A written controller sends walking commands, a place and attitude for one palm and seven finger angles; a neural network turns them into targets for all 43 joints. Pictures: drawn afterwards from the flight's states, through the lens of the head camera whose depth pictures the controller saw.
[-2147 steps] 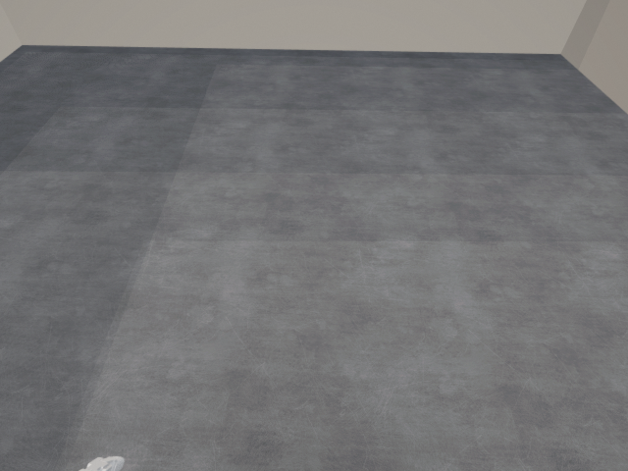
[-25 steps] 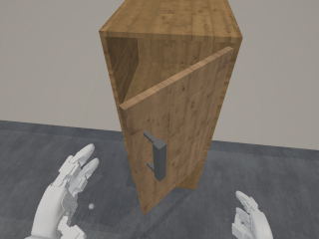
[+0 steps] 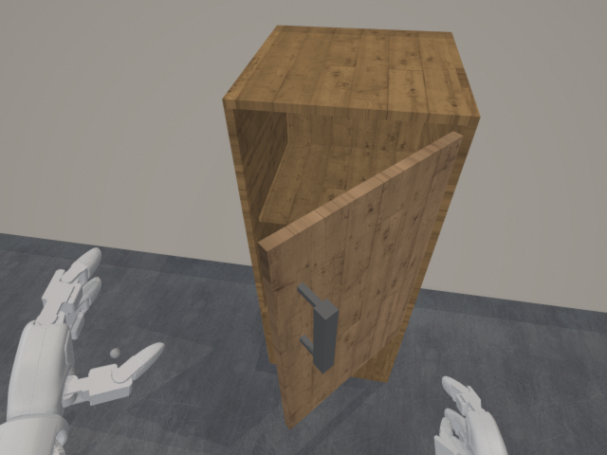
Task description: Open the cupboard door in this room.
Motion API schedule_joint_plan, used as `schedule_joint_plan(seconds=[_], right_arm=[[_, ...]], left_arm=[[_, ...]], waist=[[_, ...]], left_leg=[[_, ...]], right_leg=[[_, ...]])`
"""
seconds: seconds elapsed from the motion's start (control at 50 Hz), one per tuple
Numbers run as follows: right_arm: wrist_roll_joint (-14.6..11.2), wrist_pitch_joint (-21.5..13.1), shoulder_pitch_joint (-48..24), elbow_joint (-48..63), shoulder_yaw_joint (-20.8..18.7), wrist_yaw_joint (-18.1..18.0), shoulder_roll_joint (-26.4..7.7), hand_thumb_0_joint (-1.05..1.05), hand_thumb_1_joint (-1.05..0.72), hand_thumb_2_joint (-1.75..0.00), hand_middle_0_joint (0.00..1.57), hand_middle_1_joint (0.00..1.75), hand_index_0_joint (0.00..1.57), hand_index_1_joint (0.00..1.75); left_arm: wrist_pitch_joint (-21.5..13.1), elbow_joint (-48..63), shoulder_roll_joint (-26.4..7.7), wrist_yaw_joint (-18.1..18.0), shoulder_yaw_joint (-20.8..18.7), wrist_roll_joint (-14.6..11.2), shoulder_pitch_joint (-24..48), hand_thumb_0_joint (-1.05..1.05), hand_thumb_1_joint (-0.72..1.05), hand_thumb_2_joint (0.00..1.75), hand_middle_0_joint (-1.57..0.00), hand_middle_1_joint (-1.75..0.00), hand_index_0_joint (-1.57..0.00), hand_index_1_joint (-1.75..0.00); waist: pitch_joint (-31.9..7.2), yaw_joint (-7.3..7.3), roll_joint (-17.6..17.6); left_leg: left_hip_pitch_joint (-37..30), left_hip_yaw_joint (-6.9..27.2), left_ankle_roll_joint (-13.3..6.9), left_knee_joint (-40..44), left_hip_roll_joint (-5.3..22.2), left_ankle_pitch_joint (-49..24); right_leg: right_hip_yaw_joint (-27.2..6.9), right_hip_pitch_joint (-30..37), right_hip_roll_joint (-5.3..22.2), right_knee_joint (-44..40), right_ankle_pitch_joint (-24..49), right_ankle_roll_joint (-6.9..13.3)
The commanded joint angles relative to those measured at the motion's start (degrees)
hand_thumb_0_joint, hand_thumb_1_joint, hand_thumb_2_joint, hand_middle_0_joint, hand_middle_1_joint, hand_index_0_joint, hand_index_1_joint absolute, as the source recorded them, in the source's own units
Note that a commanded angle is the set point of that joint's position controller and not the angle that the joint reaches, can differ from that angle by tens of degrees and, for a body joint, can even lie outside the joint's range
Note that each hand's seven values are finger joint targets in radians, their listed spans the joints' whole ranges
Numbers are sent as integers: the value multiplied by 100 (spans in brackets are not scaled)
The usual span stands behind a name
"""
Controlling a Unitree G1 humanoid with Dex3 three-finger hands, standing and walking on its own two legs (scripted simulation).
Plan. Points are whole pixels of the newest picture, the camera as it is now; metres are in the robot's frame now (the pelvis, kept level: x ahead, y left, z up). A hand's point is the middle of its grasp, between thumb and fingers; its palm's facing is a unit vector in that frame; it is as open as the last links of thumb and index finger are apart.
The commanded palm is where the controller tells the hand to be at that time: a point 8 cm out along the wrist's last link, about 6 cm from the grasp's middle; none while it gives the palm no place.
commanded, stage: draw the hand back to the body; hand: left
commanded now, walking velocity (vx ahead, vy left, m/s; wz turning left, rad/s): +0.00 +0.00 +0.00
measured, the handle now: (314, 328) +0.29 +0.02 +0.02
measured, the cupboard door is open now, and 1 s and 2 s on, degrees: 49 49 49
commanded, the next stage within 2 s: step back with the hand held close in 0.62 s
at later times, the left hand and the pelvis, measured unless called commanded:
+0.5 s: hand (87, 318) +0.20 +0.25 +0.16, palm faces +0.43 -0.82 -0.37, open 7.6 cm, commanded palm +0.15 +0.29 +0.18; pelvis +0.01 -0.01 +0.01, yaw -1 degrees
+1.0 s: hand (89, 331) +0.19 +0.24 +0.16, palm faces +0.36 -0.80 -0.47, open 7.4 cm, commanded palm +0.13 +0.28 +0.18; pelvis -0.02 -0.02 +0.01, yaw -1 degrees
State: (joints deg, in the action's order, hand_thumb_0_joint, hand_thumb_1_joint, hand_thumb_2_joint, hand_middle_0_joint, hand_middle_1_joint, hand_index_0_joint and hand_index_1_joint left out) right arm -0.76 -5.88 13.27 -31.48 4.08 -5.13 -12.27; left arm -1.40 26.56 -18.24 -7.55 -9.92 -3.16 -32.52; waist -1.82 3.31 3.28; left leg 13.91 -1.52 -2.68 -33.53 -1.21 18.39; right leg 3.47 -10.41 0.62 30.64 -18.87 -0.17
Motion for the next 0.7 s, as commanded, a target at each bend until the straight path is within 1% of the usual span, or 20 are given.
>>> schedule_joint_plan(seconds=[0.0,0.08,0.1,0.12,0.16,0.2,0.22,0.26,0.28,0.3,0.38,0.42,0.44,0.46,0.5,0.54,0.6,0.62,0.66,0.68], right_arm=[[34,-291,-786,828,-327,-42,-640,0,-90,-90,20,30,20,30],[42,-229,-845,743,-366,-12,-666,0,-90,-90,20,30,20,30],[42,-232,-844,726,-373,2,-667,0,-90,-90,20,30,20,30],[46,-233,-853,690,-375,4,-655,0,-90,-90,20,30,20,30],[40,-222,-863,664,-401,16,-676,0,-90,-90,20,30,20,30],[44,-191,-855,615,-424,25,-672,0,-90,-90,20,30,20,30],[41,-173,-892,603,-424,31,-678,0,-90,-90,20,30,20,30],[41,-138,-894,587,-441,52,-683,0,-90,-90,20,30,20,30],[34,-113,-902,597,-457,73,-705,0,-90,-90,20,30,20,30],[28,-97,-919,602,-471,82,-709,0,-90,-90,20,30,20,30],[39,-84,-971,613,-483,66,-705,0,-90,-90,20,30,20,30],[39,-88,-983,606,-479,51,-688,0,-90,-90,20,30,20,30],[34,-85,-1005,598,-485,31,-697,0,-90,-90,20,30,20,30],[36,-101,-1006,607,-468,30,-679,0,-90,-90,20,30,20,30],[30,-124,-995,564,-463,22,-645,0,-90,-90,20,30,20,30],[32,-137,-1012,549,-472,16,-670,0,-90,-90,20,30,20,30],[29,-154,-1007,519,-476,22,-653,0,-90,-90,20,30,20,30],[31,-152,-1023,510,-476,17,-643,0,-90,-90,20,30,20,30],[24,-146,-1063,517,-478,4,-653,0,-90,-90,20,30,20,30],[20,-145,-1062,507,-487,1,-652,0,-90,-90,20,30,20,30]], left_arm=[[-385,1108,-845,-54,-906,-25,407,0,51,74,-19,-30,-19,-30],[-391,1090,-991,-49,-1192,-56,651,0,65,80,-19,-30,-19,-30],[-426,1223,-1046,-52,-1246,-48,795,0,69,81,-19,-30,-19,-30],[-421,1116,-1081,-62,-1339,-57,785,0,73,82,-19,-30,-19,-30],[-431,1187,-1183,-71,-1474,-76,934,0,80,86,-20,-30,-20,-30],[-432,1075,-1240,-72,-1614,-98,982,0,87,88,-20,-30,-20,-30],[-428,1002,-1247,-68,-1642,-108,1080,0,90,90,-20,-30,-20,-30],[-402,730,-991,-22,-1440,-124,872,0,90,90,-20,-30,-20,-30],[-396,764,-938,3,-1369,-127,902,0,90,90,-20,-30,-20,-30],[-397,745,-952,10,-1361,-127,903,0,90,90,-20,-30,-20,-30],[-442,969,-1141,-3,-1478,-109,1025,0,90,90,-20,-30,-20,-30],[-456,920,-1199,-16,-1567,-128,974,0,90,90,-20,-30,-20,-30],[-451,923,-1265,-16,-1608,-118,1005,0,90,90,-20,-30,-20,-30],[-482,1106,-1268,-23,-1596,-121,1104,0,90,90,-20,-30,-20,-30],[-482,992,-1220,-28,-1582,-119,1003,0,90,90,-20,-30,-20,-30],[-475,870,-1195,-17,-1566,-132,1007,0,90,90,-20,-30,-20,-30],[-504,896,-1160,-19,-1527,-131,1042,0,90,90,-20,-30,-20,-30],[-499,778,-1139,-18,-1518,-135,1001,0,90,90,-20,-30,-20,-30],[-493,720,-1112,-3,-1471,-151,1056,0,90,90,-20,-30,-20,-30],[-510,731,-1118,0,-1476,-149,1107,0,90,90,-20,-30,-20,-30]], waist=[[-206,12,-143],[-230,38,3],[-303,29,192],[-228,44,126],[-322,47,206],[-350,55,144],[-253,49,72],[-98,32,28],[-143,22,8],[-98,23,-69],[-302,56,53],[-244,68,-154],[-255,78,22],[-303,67,156],[-218,62,181],[-108,56,-14],[-136,38,107],[-46,42,-32],[96,31,-82],[46,31,-137]], left_leg=[[-514,381,184,910,263,-1738],[-683,331,191,1027,259,-1961],[-759,326,199,1037,254,-2061],[-761,326,202,1055,258,-2129],[-859,325,210,1069,261,-2334],[-928,288,205,1068,265,-2457],[-903,274,201,1092,253,-2314],[-875,246,181,1125,253,-2336],[-906,259,181,1145,261,-2336],[-916,241,164,1148,256,-2272],[-964,246,151,1177,225,-2126],[-907,224,136,1185,206,-1995],[-918,215,139,1192,211,-1982],[-921,231,147,1196,191,-1998],[-957,193,142,1173,187,-1975],[-897,199,138,1198,192,-1901],[-978,174,125,1192,180,-1795],[-948,166,115,1207,180,-1685],[-912,163,103,1235,180,-1529],[-952,167,96,1234,181,-1503]], right_leg=[[-53,126,-53,-635,1338,160],[-82,329,-61,-776,1547,164],[-98,375,-53,-800,1588,170],[-84,377,-57,-817,1641,167],[-104,488,-51,-845,1788,172],[-102,506,-58,-877,1891,161],[-94,471,-69,-917,1847,155],[-95,465,-49,-963,1899,144],[-93,478,-55,-969,1868,136],[-101,448,-65,-995,1859,129],[-132,565,-58,-1008,1817,141],[-130,573,-65,-1041,1808,134],[-141,609,-58,-1054,1806,153],[-153,642,-46,-1036,1826,152],[-154,556,-54,-1068,1828,145],[-137,557,-62,-1118,1791,145],[-173,496,-54,-1150,1699,128],[-170,442,-56,-1189,1609,115],[-196,397,-50,-1256,1475,109],[-200,387,-58,-1271,1427,106]])
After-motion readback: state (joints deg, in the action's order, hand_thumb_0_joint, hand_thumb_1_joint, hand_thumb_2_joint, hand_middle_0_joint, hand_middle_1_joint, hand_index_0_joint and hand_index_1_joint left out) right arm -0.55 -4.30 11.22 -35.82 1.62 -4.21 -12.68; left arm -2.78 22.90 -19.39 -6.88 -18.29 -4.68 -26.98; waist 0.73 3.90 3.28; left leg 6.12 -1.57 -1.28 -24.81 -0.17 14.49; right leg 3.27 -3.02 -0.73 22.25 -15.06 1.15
